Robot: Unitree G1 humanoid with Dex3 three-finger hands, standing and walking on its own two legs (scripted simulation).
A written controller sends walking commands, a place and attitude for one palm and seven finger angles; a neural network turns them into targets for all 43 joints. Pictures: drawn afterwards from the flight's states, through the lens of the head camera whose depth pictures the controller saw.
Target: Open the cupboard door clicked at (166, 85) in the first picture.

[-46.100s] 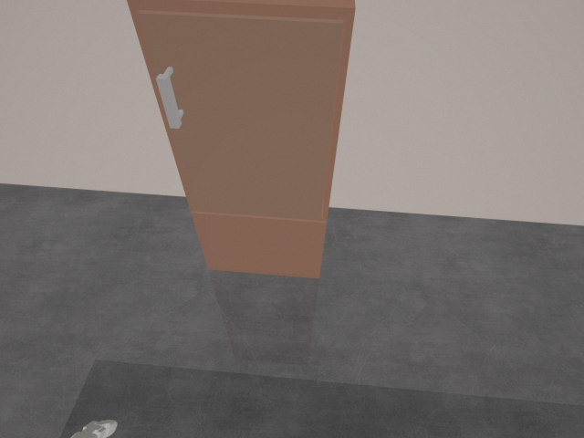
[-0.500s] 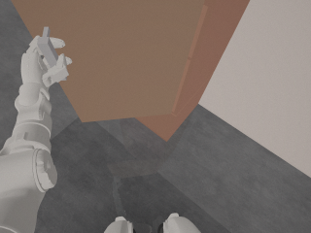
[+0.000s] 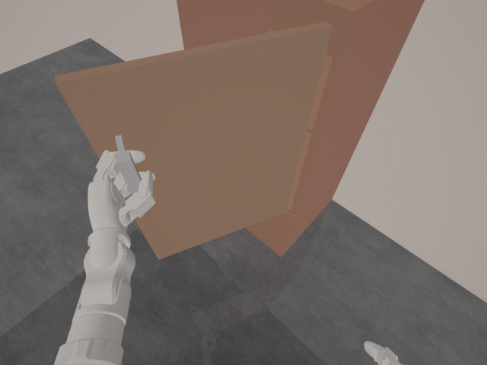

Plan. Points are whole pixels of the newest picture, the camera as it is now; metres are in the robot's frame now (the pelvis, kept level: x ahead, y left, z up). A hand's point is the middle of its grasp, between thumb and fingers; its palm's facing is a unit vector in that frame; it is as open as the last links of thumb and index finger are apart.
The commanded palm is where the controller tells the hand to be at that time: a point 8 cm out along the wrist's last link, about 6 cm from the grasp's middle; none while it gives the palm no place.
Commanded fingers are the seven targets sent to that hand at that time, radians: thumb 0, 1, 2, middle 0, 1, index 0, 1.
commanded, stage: pull the door open along its arc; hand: left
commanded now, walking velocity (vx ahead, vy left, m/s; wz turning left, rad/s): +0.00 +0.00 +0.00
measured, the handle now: (132, 171) +0.42 +0.20 +0.07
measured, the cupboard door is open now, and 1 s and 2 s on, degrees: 65 89 89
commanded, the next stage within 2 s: open thumb and fingers to let go in 0.48 s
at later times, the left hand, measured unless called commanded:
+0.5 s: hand (202, 250) +0.27 +0.07 +0.08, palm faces +0.46 -0.89 -0.02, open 5.9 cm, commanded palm +0.21 +0.10 +0.07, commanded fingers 0.00 0.90 0.90 -0.40 -1.35 -0.40 -1.35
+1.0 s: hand (210, 252) +0.27 +0.06 +0.08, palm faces +0.49 -0.87 -0.02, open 10.6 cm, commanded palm +0.22 +0.10 +0.07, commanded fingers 0.00 -0.50 0.30 -0.30 -1.20 -0.30 -1.20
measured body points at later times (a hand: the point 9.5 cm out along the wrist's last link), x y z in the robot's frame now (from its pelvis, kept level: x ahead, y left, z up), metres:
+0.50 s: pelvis +0.00 -0.04 +0.00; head +0.01 -0.06 +0.45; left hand +0.24 +0.11 +0.08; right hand +0.18 -0.24 -0.10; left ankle -0.02 +0.08 -0.71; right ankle -0.02 -0.10 -0.71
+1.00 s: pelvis -0.03 -0.06 +0.00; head -0.01 -0.08 +0.45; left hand +0.24 +0.10 +0.08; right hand +0.17 -0.26 -0.10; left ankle -0.02 +0.08 -0.71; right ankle -0.02 -0.10 -0.71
